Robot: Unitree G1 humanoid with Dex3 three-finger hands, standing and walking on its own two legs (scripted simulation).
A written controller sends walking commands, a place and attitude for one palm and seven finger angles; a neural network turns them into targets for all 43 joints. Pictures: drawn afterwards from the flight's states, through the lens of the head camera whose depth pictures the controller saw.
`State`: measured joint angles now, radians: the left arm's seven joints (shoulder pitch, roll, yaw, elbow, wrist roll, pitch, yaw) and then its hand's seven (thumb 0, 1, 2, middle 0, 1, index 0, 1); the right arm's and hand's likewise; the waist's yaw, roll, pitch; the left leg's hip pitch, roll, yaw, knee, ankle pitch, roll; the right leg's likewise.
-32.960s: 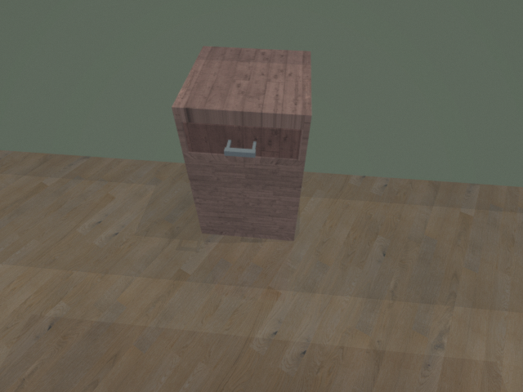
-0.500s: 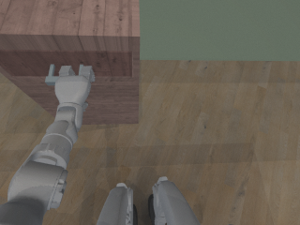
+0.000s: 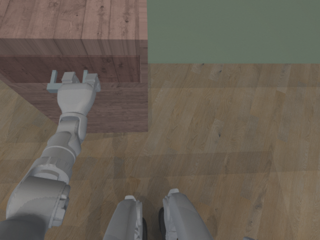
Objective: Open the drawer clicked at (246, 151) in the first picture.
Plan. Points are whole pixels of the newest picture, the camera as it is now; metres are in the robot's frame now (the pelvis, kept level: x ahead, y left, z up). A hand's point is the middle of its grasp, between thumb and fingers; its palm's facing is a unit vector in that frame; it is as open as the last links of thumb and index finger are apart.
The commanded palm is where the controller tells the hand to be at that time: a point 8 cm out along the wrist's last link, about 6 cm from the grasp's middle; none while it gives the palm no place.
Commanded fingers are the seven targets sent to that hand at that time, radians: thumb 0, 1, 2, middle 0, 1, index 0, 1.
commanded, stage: pull the drawer open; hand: left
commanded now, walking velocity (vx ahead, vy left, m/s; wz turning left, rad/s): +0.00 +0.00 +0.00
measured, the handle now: (69, 81) +0.54 +0.23 -0.05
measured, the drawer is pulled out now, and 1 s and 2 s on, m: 0.00 0.10 0.18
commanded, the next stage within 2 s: none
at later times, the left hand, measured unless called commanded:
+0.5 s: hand (83, 120) +0.42 +0.19 -0.07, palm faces -0.06 -0.07 -1.00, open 5.4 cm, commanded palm +0.39 +0.18 -0.02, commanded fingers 0.00 0.90 0.90 -0.40 -1.35 -0.40 -1.35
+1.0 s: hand (81, 139) +0.37 +0.19 -0.07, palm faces -0.05 -0.07 -1.00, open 5.5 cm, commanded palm +0.34 +0.19 -0.02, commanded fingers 0.00 0.90 0.90 -0.40 -1.35 -0.40 -1.35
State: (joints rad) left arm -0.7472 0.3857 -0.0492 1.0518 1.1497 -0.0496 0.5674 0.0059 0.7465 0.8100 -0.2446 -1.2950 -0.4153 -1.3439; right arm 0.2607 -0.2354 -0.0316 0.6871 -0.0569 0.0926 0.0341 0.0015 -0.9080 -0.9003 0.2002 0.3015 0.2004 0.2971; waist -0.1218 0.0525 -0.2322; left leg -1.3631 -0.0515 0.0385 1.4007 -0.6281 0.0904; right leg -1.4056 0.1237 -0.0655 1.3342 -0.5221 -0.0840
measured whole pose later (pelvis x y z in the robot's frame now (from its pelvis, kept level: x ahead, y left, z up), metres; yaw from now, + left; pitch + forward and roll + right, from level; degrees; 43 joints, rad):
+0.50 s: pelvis +0.01 +0.00 +0.01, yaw +0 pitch +32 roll -2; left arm -0.56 0.31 -0.07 0.93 1.16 -0.06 0.61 0.01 0.74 0.81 -0.24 -1.28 -0.42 -1.34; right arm 0.22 -0.23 -0.05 0.68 -0.06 0.13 0.05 0.00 -0.91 -0.90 0.20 0.30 0.20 0.30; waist -0.07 0.04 -0.24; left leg -1.28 -0.06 0.05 1.35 -0.63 0.09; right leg -1.32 0.12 -0.05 1.30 -0.53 -0.08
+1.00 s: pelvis +0.00 +0.00 +0.01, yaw +1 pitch +29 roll -1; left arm -0.40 0.27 -0.09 0.83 1.18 -0.06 0.65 0.01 0.73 0.83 -0.25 -1.28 -0.42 -1.35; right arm 0.19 -0.22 -0.05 0.67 -0.05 0.14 0.04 0.00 -0.91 -0.90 0.20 0.30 0.20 0.30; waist -0.04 0.03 -0.24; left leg -1.25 -0.06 0.05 1.35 -0.61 0.09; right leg -1.30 0.12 -0.04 1.31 -0.52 -0.09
